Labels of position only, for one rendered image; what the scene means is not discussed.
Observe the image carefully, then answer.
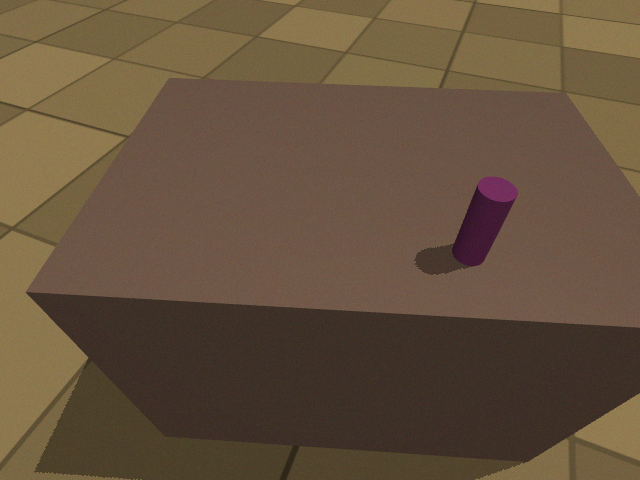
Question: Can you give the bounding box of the can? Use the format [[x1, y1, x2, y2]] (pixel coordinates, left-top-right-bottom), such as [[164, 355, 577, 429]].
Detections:
[[452, 177, 518, 266]]

